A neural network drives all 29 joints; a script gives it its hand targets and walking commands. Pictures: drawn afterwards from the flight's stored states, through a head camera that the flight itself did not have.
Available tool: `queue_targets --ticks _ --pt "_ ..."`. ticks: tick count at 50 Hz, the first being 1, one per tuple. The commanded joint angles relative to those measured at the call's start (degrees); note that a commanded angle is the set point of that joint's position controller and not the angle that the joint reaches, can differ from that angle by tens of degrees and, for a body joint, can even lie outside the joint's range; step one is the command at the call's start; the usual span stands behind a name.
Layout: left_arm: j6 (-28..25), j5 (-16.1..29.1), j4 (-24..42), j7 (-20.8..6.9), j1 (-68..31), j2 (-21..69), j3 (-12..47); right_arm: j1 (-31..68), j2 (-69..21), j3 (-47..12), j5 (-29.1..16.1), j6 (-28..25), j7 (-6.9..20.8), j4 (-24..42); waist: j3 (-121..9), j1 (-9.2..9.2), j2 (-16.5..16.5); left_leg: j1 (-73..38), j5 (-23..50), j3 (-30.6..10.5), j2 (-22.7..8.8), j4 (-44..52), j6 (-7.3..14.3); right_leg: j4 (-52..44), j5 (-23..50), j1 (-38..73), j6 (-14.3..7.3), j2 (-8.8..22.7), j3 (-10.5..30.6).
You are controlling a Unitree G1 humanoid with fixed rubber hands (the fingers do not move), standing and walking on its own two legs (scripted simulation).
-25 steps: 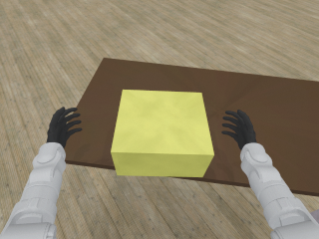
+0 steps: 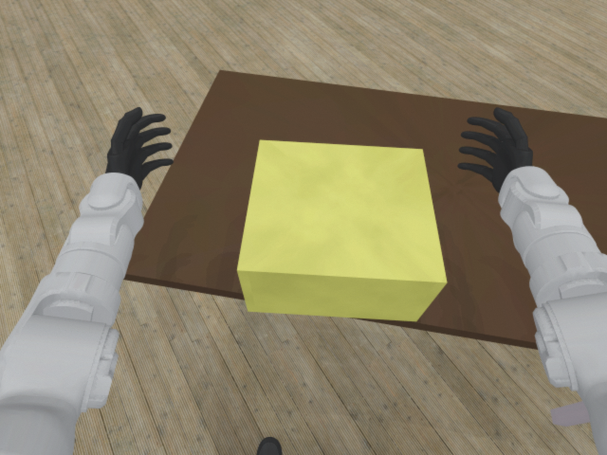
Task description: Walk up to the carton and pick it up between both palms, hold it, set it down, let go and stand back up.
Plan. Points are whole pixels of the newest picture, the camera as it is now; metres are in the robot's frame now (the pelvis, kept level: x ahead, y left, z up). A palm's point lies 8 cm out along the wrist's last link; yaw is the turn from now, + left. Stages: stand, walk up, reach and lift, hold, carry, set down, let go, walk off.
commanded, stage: reach and lift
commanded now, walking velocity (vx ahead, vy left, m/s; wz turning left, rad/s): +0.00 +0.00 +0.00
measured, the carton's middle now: (336, 229) +0.45 +0.01 -0.03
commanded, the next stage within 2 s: none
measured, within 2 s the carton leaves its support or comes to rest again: neither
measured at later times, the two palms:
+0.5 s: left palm (155, 214) +0.41 +0.28 +0.02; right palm (478, 205) +0.47 -0.20 +0.04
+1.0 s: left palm (173, 219) +0.43 +0.27 -0.02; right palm (459, 211) +0.48 -0.18 +0.02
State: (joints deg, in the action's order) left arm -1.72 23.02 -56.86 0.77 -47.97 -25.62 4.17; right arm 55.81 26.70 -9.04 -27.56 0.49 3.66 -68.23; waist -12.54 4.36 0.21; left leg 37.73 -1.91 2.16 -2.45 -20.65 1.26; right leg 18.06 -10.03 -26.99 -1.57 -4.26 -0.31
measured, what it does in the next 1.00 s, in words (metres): stands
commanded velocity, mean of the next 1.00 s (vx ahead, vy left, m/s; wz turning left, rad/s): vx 0.00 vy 0.00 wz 0.00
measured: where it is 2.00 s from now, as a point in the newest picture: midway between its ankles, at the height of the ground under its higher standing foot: outside the picture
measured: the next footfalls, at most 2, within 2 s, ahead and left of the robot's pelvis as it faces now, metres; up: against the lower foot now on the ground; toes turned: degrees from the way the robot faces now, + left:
none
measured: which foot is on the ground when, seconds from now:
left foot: down 0.00-1.00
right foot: down 0.00-1.00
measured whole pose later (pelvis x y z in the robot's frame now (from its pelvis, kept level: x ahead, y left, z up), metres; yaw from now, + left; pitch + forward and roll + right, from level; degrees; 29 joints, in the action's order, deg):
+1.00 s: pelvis -0.01 +0.03 -0.01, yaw -3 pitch +37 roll -4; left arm -17.5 11.5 -57.2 1.1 -44.6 -16.2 -6.4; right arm 52.2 21.2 3.3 -16.8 -12.4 5.9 -63.8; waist -17.4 3.4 0.8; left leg 55.3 4.2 2.8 -1.4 -13.9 3.4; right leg 11.8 -3.4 -45.4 0.8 -3.2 1.0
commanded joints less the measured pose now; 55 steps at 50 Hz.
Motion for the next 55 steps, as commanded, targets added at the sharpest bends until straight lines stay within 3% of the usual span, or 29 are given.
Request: queue_targets --ticks 1,6,12,20,21,24,26,29,30,32,33,37,40,41,45,49,51,53,55 --pt "-1.4 0.16 8.73 0.19 -28.01 -10.12 -2.17 28.95 13.85 1.77 -0.6 -1.85 0.35 6.96 -40.48 -0.3 -3.44 -49.15 21.13 -3.68 -1.04 -7.34 -4.57 -3.16 14.79 -11.45 4.41 0.21 -0.9" --pt "-1.87 -2.78 3.56 -0.91 -24.44 -8.8 -4.23 25.77 12.53 0.38 -0.96 -2.7 0.28 2.82 -38.59 0.28 -1.08 -45.6 22.75 -3.33 -0.48 -7.12 -3.68 -3.1 17.6 -9.22 5.11 0.62 -0.18" --pt "-7.53 -5.71 0.75 -2.16 -19.14 -6.42 -6.45 20.05 10.2 1.3 0.08 -7.09 -0.03 3.26 -36.65 0.25 0.01 -41.18 23.37 -2.9 0.46 -5.91 -3.14 -3.76 18.46 -7.79 4.63 0.64 0.59" --pt "-14.54 -2.3 4.03 -0.77 -23.9 -7.16 -4.51 24.13 11.41 3.83 1.63 -11.98 0.65 8.18 -48.57 0.57 -1.23 -43.18 24.84 -2.79 0.37 -7.83 -3.84 -2.75 17.36 -16.16 5.21 -0.54 -0.55" --pt "-14.61 -1.55 2.45 -0.82 -22.43 -7.93 -6.48 24.34 11.23 2.24 0.05 -12.47 0.92 9.28 -49.5 0.87 -0.41 -44.04 25.48 -2.76 0.27 -7.97 -3.93 -1.53 20.01 -17.89 5.27 1.5 0.73" --pt "-16.06 -2.06 1.53 -1.58 -21.62 -9.08 -6.79 23.33 9.57 0.32 -1.56 -13.71 0.61 8.05 -52.43 1.76 0.11 -38.32 28.33 -2.12 0.39 -7.94 -2.94 1.61 27.59 -11.97 6.25 1.82 1.24" --pt "-16.69 -2.31 -0.11 -1.98 -18.97 -8.33 -8.18 21.99 10.03 -0.49 -2.1 -14.36 0.54 7.94 -51.81 1.77 2.46 -37.9 29.16 -2.36 0.37 -7.69 -2.65 2.46 28.28 -12.37 6.79 2.05 1.36" --pt "-16.54 -4.25 1.95 -1.98 -19.07 -7.69 -9.76 20.81 10.35 2.75 0.87 -14.42 -0.13 6.9 -53.04 0.57 0.66 -39.72 27.62 -2.83 0.1 -7.03 -3.8 0.15 24.08 -15.36 6.14 1.79 1.38" --pt "-16.66 -4.01 3.31 -2.08 -19.8 -7.41 -9.82 21.4 9.71 2.9 0.25 -14.36 0.16 8.61 -53.12 1.24 0.56 -41.06 26.56 -2.63 0.3 -7.33 -3.51 -0.23 21.91 -17.66 5.83 1.76 0.84" --pt "-16.28 -4.38 5.56 -1.95 -21.59 -7.93 -9.05 22.35 9.07 4.37 1.65 -13.32 0.51 9.43 -53.6 0.62 -1.95 -41.62 23.94 -1.87 0.24 -6.63 -4.07 -2.34 17.37 -19.02 5.19 1.42 0.5" --pt "-15.71 -3.64 3.84 -1.95 -20.01 -7.3 -9.04 21.81 9.22 4.77 2.57 -12.88 0.76 8.93 -53.84 0.46 0.33 -42.56 24.17 -2.43 0.02 -6.49 -4.56 -2.69 17.03 -20.38 5.1 1.09 0.09" --pt "-16.48 -4.67 2.71 -1.78 -17.46 -4.7 -9.34 21.17 8.02 6.98 4.96 -13.48 1.4 9.9 -53.51 -0.07 0.12 -43.19 24.77 -2.76 -0.39 -5.75 -4.78 -4.99 15.25 -20.9 4.47 1.39 -0.08" --pt "-16.88 -7.2 4.66 -1.36 -16.96 -2.97 -9.61 17.84 5.93 8.34 6.31 -13.11 1.59 7.32 -48.45 -0.28 -2.58 -43.95 21.93 -2.76 -0.43 -3.94 -5.57 -7.21 11.97 -21.7 3.47 1.58 -0.27" --pt "-17.25 -7.48 5.51 -1.11 -17.23 -3.26 -10.38 18.42 6.89 10.16 7.76 -13.59 1.74 9.46 -49.08 -0.93 -1.5 -44.08 21.98 -3.07 -0.38 -3.87 -5.96 -7.6 11.35 -22.95 3.5 1.09 -0.77" --pt "-17.93 -9.3 6.91 -0.34 -17.02 0.72 -9.83 18.89 4.17 12.32 9.5 -14.85 2.87 12.03 -51.87 0.16 -4.69 -46.05 20.3 -3.01 -0.97 -3.19 -5.87 -8.65 9.09 -24.13 2.44 1.53 -0.71" --pt "-18.32 -13.48 10.26 0.96 -15.86 2.43 -12.92 17.0 2.92 13.52 12.26 -14.92 3.21 13.4 -54.84 0.93 -3.1 -48.75 25.28 -2.36 -0.37 -3.53 -5.51 -8.58 14.16 -23.02 2.43 1.09 -0.61" --pt "-18.09 -15.46 10.3 1.05 -12.85 3.52 -14.58 13.22 2.02 14.85 13.11 -15.22 2.9 12.38 -54.18 0.64 -3.89 -49.82 29.66 -2.56 -0.44 -4.33 -5.91 -8.92 15.97 -22.28 2.3 0.68 -1.34" --pt "-17.49 -16.54 11.47 1.4 -11.5 6.32 -15.03 13.93 1.57 14.73 13.9 -15.6 3.14 14.33 -53.58 1.59 -1.81 -51.31 29.79 -3.4 -1.03 -3.52 -5.55 -8.87 15.52 -22.94 2.38 -0.35 -1.38" --pt "-17.53 -18.08 13.23 1.72 -10.08 7.52 -15.7 12.61 0.23 15.78 16.08 -16.0 3.4 16.56 -54.3 1.4 -2.06 -51.38 29.69 -3.32 -0.7 -3.96 -6.06 -8.83 16.03 -21.98 2.49 -0.39 -1.35"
